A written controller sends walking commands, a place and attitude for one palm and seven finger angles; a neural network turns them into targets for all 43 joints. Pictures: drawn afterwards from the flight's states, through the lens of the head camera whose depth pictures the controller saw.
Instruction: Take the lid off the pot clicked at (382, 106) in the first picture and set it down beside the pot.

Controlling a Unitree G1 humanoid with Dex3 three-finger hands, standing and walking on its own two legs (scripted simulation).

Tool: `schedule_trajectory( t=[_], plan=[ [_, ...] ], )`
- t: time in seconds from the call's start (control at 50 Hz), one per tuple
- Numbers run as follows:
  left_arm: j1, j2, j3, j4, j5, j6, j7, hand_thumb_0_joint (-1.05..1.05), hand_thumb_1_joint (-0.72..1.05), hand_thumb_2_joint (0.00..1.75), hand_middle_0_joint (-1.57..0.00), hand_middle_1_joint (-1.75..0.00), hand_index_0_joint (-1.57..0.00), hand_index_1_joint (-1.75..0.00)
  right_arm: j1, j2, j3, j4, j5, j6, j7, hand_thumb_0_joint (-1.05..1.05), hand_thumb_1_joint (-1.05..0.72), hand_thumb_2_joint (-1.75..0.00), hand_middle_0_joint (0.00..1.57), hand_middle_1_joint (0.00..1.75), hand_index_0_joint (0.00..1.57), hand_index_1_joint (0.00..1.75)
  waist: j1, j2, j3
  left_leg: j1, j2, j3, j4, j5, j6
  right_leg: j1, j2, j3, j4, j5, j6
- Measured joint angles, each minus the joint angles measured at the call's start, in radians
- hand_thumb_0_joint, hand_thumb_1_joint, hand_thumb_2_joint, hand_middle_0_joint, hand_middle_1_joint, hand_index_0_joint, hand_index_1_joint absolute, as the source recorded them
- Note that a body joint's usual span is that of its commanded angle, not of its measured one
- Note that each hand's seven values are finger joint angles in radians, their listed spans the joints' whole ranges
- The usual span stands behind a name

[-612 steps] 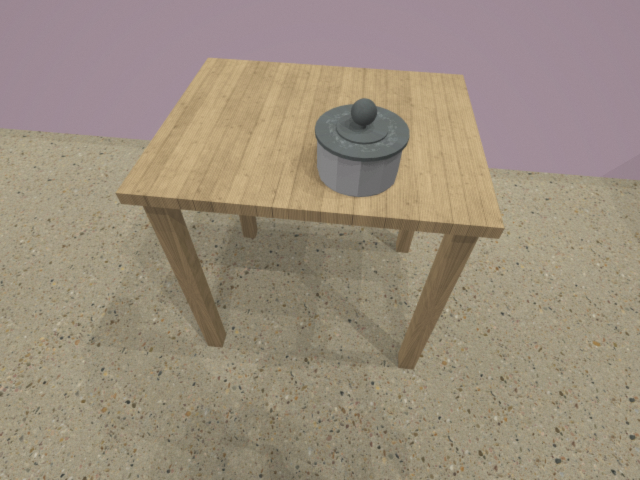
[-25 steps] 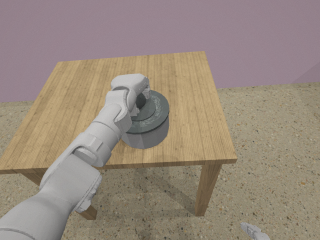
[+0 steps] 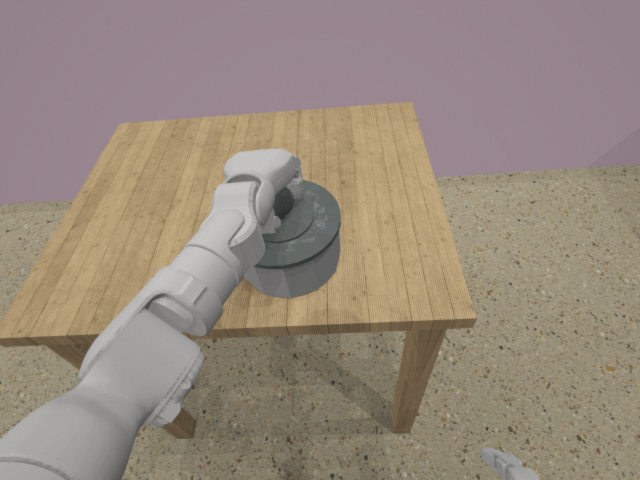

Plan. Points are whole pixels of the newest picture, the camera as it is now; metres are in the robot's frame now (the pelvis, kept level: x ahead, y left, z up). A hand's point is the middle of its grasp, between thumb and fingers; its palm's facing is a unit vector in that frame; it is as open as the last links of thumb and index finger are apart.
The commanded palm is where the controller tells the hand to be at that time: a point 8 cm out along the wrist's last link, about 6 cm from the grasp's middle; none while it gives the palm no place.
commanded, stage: lift the lid straight up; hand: left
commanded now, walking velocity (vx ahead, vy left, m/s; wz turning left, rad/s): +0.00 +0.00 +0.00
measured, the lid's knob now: (277, 201) +0.47 +0.06 +0.09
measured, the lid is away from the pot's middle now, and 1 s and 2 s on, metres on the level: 0.00 0.01 0.01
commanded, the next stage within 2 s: none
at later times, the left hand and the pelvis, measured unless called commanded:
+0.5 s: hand (273, 199) +0.44 +0.06 +0.13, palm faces -0.26 -0.02 -0.97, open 8.0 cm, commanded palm +0.43 +0.06 +0.21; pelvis +0.00 +0.00 +0.00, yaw +1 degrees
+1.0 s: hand (266, 173) +0.44 +0.06 +0.17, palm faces -0.25 -0.03 -0.97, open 8.0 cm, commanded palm +0.43 +0.07 +0.25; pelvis -0.01 -0.01 +0.00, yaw +1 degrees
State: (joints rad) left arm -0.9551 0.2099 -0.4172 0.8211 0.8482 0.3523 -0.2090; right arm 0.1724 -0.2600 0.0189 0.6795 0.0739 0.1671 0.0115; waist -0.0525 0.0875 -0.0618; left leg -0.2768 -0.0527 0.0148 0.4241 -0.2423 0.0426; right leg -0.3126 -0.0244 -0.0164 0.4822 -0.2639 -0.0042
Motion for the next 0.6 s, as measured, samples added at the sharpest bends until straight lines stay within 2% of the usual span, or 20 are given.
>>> schedule_trajectory(
  t=[0.16, 0.3, 0.44, 0.6],
  plan=[
    [-0.012, -0.006, -0.014, 0.009, -0.002, 0.013, 0.0, 0.01, 0.2, 0.92, -0.75, -0.94, -0.6, -0.87, -0.007, 0.001, 0.002, 0.006, 0.002, 0.001, -0.001, 0.01, -0.9, -0.9, 0.2, 0.3, 0.2, 0.3, 0.002, -0.003, 0.002, -0.001, -0.001, -0.003, 0.001, 0.001, -0.001, -0.001, -0.001, -0.003, 0.003, -0.002, -0.001],
    [-0.005, 0.009, -0.022, -0.018, -0.015, -0.001, -0.015, 0.01, 0.21, 0.91, -0.76, -0.94, -0.61, -0.86, -0.009, 0.002, -0.001, 0.002, 0.001, -0.023, -0.005, 0.01, -0.9, -0.9, 0.2, 0.3, 0.2, 0.3, -0.001, 0.004, 0.009, 0.008, -0.003, -0.006, -0.003, 0.001, -0.001, 0.008, -0.003, -0.006, 0.0, -0.003, -0.001],
    [-0.003, 0.008, -0.025, -0.061, -0.024, -0.004, -0.021, 0.0, 0.2, 0.91, -0.77, -0.94, -0.62, -0.86, -0.012, 0.003, -0.002, 0.01, 0.0, -0.041, 0.004, 0.01, -0.91, -0.9, 0.2, 0.3, 0.2, 0.3, 0.009, 0.012, 0.008, 0.017, -0.005, -0.008, -0.009, 0.002, -0.001, 0.017, -0.005, -0.007, -0.001, -0.005, 0.0],
    [-0.044, -0.014, -0.027, -0.046, -0.022, 0.03, -0.031, -0.01, 0.19, 0.91, -0.78, -0.94, -0.62, -0.86, -0.04, 0.005, 0.009, 0.018, -0.001, -0.035, 0.011, 0.01, -0.91, -0.9, 0.2, 0.3, 0.2, 0.3, 0.016, 0.014, 0.006, 0.02, -0.007, -0.01, -0.011, 0.007, -0.002, 0.015, -0.008, -0.008, 0.007, -0.006, -0.002]
  ],
)
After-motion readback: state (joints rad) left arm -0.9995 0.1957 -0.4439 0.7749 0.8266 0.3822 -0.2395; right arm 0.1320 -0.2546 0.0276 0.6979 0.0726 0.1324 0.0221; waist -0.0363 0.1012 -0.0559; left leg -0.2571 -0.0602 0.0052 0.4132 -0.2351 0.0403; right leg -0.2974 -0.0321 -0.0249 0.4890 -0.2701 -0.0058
